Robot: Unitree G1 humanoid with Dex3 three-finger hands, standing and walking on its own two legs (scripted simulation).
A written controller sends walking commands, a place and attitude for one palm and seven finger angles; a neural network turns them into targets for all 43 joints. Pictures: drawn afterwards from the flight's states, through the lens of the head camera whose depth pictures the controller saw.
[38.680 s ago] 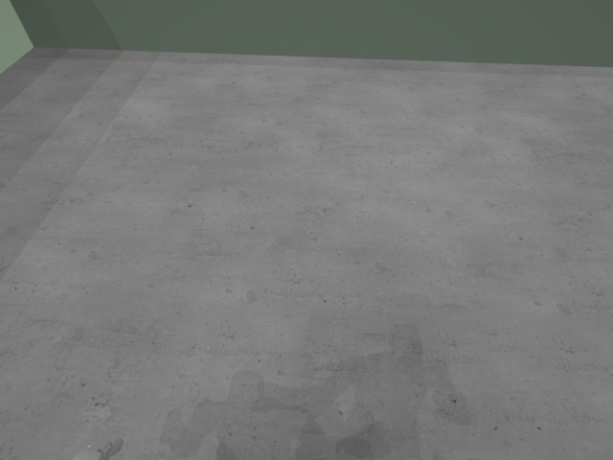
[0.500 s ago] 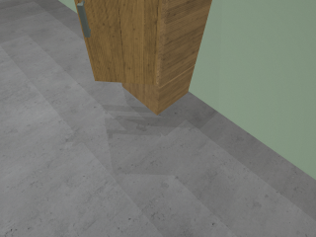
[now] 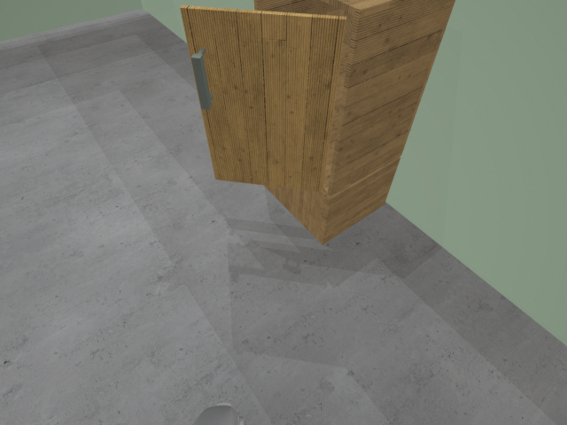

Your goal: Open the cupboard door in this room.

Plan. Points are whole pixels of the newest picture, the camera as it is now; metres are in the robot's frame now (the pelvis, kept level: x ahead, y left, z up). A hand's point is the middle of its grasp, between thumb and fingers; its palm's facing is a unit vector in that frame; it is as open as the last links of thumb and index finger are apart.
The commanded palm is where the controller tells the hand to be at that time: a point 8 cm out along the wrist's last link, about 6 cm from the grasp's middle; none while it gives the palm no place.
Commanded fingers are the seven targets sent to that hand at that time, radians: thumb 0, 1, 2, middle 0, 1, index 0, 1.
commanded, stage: take the last steps up to it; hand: left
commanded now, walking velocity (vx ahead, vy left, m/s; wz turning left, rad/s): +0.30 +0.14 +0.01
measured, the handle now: (204, 79) +0.95 +0.29 -0.02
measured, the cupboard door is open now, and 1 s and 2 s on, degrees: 44 44 44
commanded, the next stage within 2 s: come to a stop and stand still in 0.70 s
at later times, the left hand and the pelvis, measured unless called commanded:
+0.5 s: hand (162, 333) +0.29 +0.25 -0.17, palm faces +0.00 -0.97 -0.23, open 7.4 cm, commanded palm none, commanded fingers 0.00 0.90 0.90 -0.20 -0.30 -0.20 -0.30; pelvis +0.18 +0.06 -0.02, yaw -2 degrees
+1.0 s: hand (146, 315) +0.34 +0.31 -0.20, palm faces +0.01 -0.98 -0.18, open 7.3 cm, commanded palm none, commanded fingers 0.00 0.90 0.90 -0.20 -0.30 -0.20 -0.30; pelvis +0.34 +0.13 -0.02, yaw -3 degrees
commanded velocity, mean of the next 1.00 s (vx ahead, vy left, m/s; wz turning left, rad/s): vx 0.12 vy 0.02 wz -0.03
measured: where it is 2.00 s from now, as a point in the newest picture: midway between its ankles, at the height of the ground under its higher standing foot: (269, 393)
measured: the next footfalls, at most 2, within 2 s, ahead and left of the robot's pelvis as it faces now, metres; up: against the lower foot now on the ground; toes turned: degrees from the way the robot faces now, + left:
left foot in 0.14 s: +0.18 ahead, +0.17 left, +0.00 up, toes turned +7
right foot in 0.50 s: +0.28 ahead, -0.03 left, +0.00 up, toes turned -10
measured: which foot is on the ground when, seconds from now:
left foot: up 0.00-0.12, down 0.14-0.50, up 0.52-0.84, down 0.86-1.00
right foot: down 0.00-0.14, up 0.16-0.48, down 0.50-0.86, up 0.88-1.00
